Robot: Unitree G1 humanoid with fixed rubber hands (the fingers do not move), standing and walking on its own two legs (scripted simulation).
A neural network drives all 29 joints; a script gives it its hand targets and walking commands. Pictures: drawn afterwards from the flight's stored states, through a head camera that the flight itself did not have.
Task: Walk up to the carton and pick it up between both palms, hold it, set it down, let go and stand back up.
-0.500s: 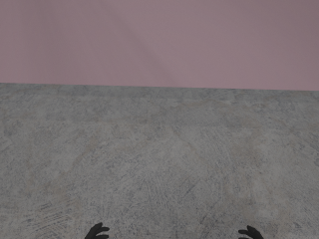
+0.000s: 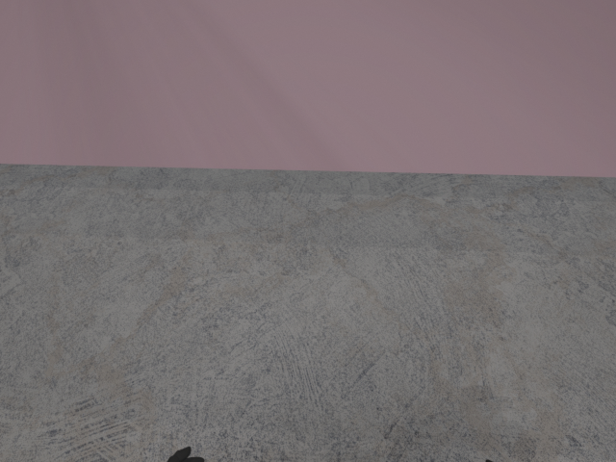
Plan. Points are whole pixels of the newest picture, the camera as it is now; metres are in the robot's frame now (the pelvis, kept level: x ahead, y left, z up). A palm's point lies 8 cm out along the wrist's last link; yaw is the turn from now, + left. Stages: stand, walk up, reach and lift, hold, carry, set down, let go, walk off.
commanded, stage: stand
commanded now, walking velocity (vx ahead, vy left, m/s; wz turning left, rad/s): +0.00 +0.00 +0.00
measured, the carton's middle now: out of the picture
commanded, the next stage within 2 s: walk up in 0.80 s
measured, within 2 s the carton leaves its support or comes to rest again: neither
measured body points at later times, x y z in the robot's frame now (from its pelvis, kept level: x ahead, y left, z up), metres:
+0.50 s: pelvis +0.01 -0.01 +0.01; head +0.04 -0.02 +0.46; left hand +0.07 +0.23 -0.13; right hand +0.07 -0.24 -0.14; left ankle -0.02 +0.13 -0.72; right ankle -0.02 -0.11 -0.72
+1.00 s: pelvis +0.01 -0.02 +0.02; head +0.03 -0.03 +0.47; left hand +0.01 +0.20 -0.14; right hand +0.01 -0.23 -0.15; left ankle -0.02 +0.13 -0.72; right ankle -0.02 -0.11 -0.72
